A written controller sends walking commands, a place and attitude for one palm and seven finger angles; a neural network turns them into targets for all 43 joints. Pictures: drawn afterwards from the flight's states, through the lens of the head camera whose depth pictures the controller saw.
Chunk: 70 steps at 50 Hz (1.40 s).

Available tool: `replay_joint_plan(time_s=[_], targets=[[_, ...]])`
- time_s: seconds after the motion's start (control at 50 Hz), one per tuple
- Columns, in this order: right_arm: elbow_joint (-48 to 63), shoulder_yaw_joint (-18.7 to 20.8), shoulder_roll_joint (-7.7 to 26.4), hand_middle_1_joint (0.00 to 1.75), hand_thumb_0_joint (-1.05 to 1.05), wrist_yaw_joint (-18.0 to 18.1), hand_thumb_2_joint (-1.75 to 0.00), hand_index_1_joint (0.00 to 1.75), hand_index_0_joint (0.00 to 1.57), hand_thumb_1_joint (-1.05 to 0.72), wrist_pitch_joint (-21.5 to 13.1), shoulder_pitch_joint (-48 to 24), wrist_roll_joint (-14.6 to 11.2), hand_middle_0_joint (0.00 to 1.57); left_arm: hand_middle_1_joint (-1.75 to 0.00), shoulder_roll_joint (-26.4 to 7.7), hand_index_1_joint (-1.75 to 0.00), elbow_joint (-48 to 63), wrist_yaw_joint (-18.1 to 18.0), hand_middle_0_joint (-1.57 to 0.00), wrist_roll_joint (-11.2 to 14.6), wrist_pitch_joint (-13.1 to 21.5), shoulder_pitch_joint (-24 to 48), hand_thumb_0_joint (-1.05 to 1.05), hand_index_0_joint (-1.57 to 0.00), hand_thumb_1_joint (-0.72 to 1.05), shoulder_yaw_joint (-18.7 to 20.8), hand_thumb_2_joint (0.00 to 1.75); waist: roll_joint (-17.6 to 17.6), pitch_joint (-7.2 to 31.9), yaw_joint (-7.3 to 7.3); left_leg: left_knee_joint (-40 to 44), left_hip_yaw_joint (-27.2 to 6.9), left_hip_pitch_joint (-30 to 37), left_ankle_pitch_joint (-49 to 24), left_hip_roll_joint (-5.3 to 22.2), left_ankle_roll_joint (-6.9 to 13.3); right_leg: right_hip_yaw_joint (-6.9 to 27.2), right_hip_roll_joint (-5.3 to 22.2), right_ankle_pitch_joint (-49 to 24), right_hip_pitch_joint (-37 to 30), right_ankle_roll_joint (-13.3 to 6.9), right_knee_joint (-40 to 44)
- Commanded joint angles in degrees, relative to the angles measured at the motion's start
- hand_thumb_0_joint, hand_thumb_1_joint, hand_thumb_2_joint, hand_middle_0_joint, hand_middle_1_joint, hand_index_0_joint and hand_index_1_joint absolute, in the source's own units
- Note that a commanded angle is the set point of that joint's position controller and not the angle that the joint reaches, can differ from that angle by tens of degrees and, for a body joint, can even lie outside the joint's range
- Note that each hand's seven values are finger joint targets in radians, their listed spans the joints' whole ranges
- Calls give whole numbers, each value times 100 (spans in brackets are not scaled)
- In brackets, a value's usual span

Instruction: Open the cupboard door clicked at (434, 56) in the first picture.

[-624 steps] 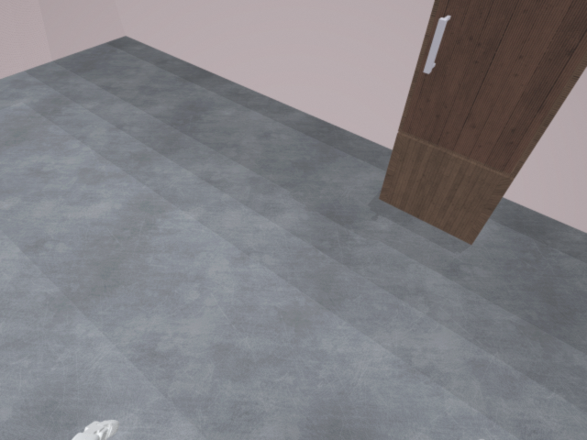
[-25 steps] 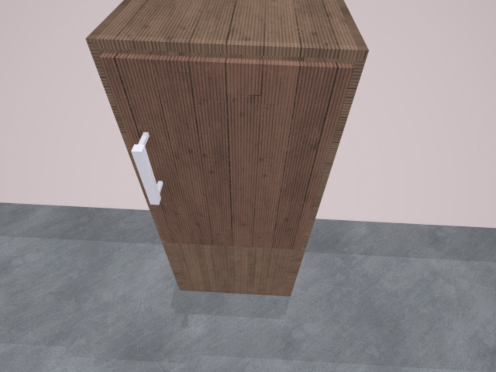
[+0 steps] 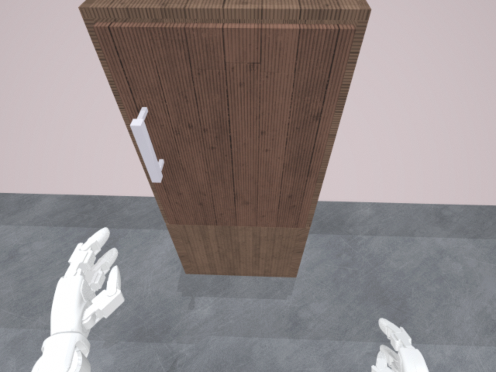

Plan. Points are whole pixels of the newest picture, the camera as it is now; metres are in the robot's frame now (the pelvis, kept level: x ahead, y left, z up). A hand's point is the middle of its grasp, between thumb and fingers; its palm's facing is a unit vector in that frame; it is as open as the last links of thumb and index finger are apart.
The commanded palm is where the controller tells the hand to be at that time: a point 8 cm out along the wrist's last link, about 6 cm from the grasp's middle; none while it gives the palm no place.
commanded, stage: raise the hand with hooked fingers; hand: left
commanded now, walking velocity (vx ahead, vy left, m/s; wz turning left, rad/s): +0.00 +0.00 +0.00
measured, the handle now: (150, 146) +0.55 +0.24 +0.03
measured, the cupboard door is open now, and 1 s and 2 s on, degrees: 0 0 0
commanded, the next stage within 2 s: move the hooked fingers beside the handle in 1.86 s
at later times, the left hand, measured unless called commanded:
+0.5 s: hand (114, 304) +0.23 +0.23 -0.01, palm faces -0.07 -1.00 -0.02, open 10.5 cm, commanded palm +0.19 +0.29 +0.00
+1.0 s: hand (77, 274) +0.25 +0.28 +0.04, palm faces +0.05 -1.00 -0.05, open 13.3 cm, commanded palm +0.23 +0.32 +0.04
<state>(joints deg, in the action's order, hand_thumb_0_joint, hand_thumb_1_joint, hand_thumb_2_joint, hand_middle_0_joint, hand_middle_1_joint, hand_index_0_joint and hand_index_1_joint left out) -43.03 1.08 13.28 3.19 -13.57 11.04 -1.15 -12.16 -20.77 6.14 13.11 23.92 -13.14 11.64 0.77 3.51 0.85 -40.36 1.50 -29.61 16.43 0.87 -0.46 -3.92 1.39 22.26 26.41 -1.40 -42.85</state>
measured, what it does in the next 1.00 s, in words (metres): stands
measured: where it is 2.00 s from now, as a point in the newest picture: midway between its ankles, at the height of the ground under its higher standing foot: outside the picture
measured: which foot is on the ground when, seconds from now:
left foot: down 0.00-1.00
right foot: down 0.00-1.00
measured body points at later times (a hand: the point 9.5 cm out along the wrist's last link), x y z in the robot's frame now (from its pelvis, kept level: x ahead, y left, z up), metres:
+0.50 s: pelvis -0.02 +0.02 -0.05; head +0.04 +0.03 +0.40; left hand +0.22 +0.28 +0.00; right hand +0.16 -0.20 -0.13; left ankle +0.04 +0.13 -0.71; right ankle -0.01 -0.10 -0.71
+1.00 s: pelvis +0.00 +0.03 -0.03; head +0.04 +0.04 +0.42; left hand +0.25 +0.33 +0.04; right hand +0.16 -0.22 -0.10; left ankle +0.04 +0.13 -0.71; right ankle -0.01 -0.10 -0.71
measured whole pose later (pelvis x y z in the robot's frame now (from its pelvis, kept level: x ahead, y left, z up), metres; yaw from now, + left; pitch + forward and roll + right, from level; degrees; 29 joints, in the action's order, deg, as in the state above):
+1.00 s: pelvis +0.00 +0.03 -0.03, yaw +0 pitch +10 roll -3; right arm -32.2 -2.1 14.5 4.8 -13.1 14.8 -2.6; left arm -20.4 -11.2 22.1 20.1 17.2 -8.8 20.3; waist 1.2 5.6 0.1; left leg -55.4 0.0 -42.1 23.2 2.1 1.2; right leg -4.9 0.3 26.1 35.8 0.0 -52.2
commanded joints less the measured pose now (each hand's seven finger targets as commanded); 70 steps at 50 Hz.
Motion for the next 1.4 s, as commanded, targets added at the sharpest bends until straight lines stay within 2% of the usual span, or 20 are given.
replay_joint_plan(time_s=[0.0, 0.04, 0.08, 0.1, 0.16, 0.2, 0.28, 0.36, 0.4, 0.44, 0.5, 0.58, 0.64, 0.72, 0.8, 0.9, 0.98, 1.12, 1.2, 1.38], targets=[[1266, 429, 843, 30, 0, -223, -90, 30, 20, -90, -481, -403, 18, 20, -50, -366, -50, -172, 1428, -22, 376, 1470, -1487, 0, -22, 60, 404, 77, -426, 775, -579, -994, -56, -892, -108, -279, -16, 329, -41, -350, 992, -39, -512], [1656, 426, 896, 30, 0, -262, -90, 30, 20, -90, -549, -501, -23, 20, -53, -876, -53, 525, 2033, -22, 590, 1714, -1111, 0, -22, 55, 724, 75, -97, 1595, -515, -1407, 11, -1055, -202, -288, 17, 590, 18, -556, 855, -22, -804], [1950, 419, 886, 30, 0, -150, -90, 30, 20, -90, -506, -575, -80, 20, -55, -1178, -55, 1129, 2171, -23, 808, 1466, -658, 0, -23, 50, 1009, 73, -119, 1904, -479, -1618, 86, -1309, 51, -275, 98, 811, 32, -52, 971, 76, -771], [1960, 406, 880, 30, 0, -100, -90, 30, 20, -90, -449, -514, -77, 20, -57, -1348, -57, 1272, 2130, -23, 902, 1297, -429, 0, -23, 48, 1182, 72, -129, 1668, -435, -1671, 1, -1480, 306, -222, 108, 926, -2, 460, 1161, 89, -678], [2034, 310, 748, 30, 0, 40, -90, 30, 20, -90, -417, -349, -85, 20, -62, -1155, -62, 2588, 1724, -24, 949, 1173, 396, 0, -24, 41, 957, 69, 432, 1456, -174, -1670, -115, -1197, 571, -97, 210, 889, -54, 1034, 1495, 75, -510], [1935, 246, 810, 30, 0, 150, -90, 30, 20, -90, -416, -180, -22, 20, -64, -1293, -64, 3228, 1473, -24, 786, 1167, 993, 0, -24, 36, 826, 67, 332, 1396, 57, -1709, -304, -1135, 559, 11, 261, 685, -194, 850, 1756, 29, -731], [1715, 180, 829, 30, 0, 260, -90, 30, 20, -90, -461, -30, -20, 20, -70, -1002, -70, 3226, 1419, -25, 423, 891, 685, 0, -25, 27, 217, 63, 683, 1368, 223, -1572, -444, -833, 438, 50, 270, 320, -272, 331, 1998, 4, -899], [1742, 155, 859, 30, 0, 269, -90, 30, 20, -90, -391, -20, -113, 20, -76, -1108, -76, 2371, 1641, -25, 485, 6, 91, 0, -25, 18, 401, 59, 289, 1336, 72, -1294, -486, -933, 434, 2, 234, 216, -282, 292, 1639, 48, -645], [1833, 169, 842, 30, 0, 275, -90, 30, 20, -90, -295, -99, -146, 20, -80, -1313, -80, 1937, 1677, -25, 626, -475, -303, 0, -25, 13, 865, 57, 105, 1439, -195, -1123, -462, -910, 282, -27, 201, 140, -300, 178, 1300, 35, -576], [1967, 150, 808, 30, 0, 256, -90, 30, 20, -90, -210, -167, -146, 20, -82, -1403, -82, 2252, 1584, -26, 741, -681, -271, 0, -26, 8, 1067, 55, 133, 1582, -294, -982, -407, -769, 131, -52, 180, 76, -251, 26, 1079, 61, -527], [2010, 136, 722, 30, 0, 222, -90, 30, 20, -90, -181, -157, -79, 20, -87, -1489, -87, 2624, 1250, -26, 789, -533, -248, 0, -26, 1, 1353, 52, 181, 1666, -392, -902, -432, -562, -200, -23, 156, -29, -305, -257, 959, 22, -624], [1872, 117, 772, 30, 0, 149, -90, 30, 20, -90, -237, 39, -27, 20, -93, -1238, -93, 2836, 991, -27, 575, 25, 219, 0, -27, -8, 918, 48, 356, 1348, -70, -885, -472, -450, 76, 28, 146, -80, -315, 28, 1472, 29, -650], [1796, 111, 896, 30, 0, 167, -90, 30, 20, -90, -286, 173, -44, 20, -98, -1243, -98, 2541, 1186, -27, 496, 167, 531, 0, -27, -15, 691, 45, 343, 1202, 92, -874, -518, -477, 307, 36, 152, -45, -313, 160, 1624, 20, -619], [1821, 118, 1017, 30, 0, 240, -90, 30, 20, -90, -292, 228, -124, 20, -103, -1666, -103, 2307, 1570, -28, 620, -64, 735, 0, -28, -24, 990, 41, 382, 1422, 8, -761, -488, -385, 327, -4, 168, 34, -297, 121, 1312, 13, -445], [1866, 73, 996, 30, 0, 281, -90, 30, 20, -90, -297, 215, -126, 20, -110, -2027, -110, 2497, 1606, -29, 751, -236, 911, 0, -29, -34, 1376, 37, 638, 1623, -153, -605, -516, -21, -95, 1, 147, -10, -326, -224, 976, -33, -402], [1827, 41, 972, 30, 0, 251, -90, 30, 20, -90, -257, 234, -124, 20, -117, -1940, -117, 2154, 1518, -30, 844, -261, 1017, 0, -30, -45, 1470, 32, 569, 1315, -128, -524, -494, 48, -335, -4, 122, -50, -360, -487, 894, -33, -299], [1829, 30, 1028, 30, 0, 238, -90, 30, 20, -90, -197, 268, -159, 20, -120, -1847, -120, 1690, 1703, -30, 730, -499, 1339, 0, -30, -50, 1206, 30, 528, 1062, 5, -406, -467, 52, -89, 8, 127, -45, -338, -369, 999, 5, -119], [1856, 8, 1053, 30, 0, 303, -90, 30, 20, -90, -151, 290, -147, 20, -120, -2462, -120, 1583, 2021, -30, 856, -562, 2123, 0, -30, -50, 1707, 30, 446, 1537, -84, -413, -368, 312, -537, -54, 165, 87, -337, -836, 503, -11, 4], [1792, -11, 1041, 30, 0, 327, -90, 30, 20, -90, -142, 305, -134, 20, -120, -2580, -120, 1419, 2038, -30, 901, -412, 2449, 0, -30, -50, 1838, 30, 453, 1503, -91, -387, -364, 391, -629, -50, 168, 113, -353, -924, 416, -25, 31], [1778, 12, 1102, 30, 0, 355, -90, 30, 20, -90, -57, 382, -192, 20, -120, -2577, -120, 440, 2448, -30, 913, -801, 2631, 0, -30, -50, 1731, 30, 227, 1373, -66, -286, -244, 299, -564, -81, 219, 266, -267, -1053, 261, 45, 326]])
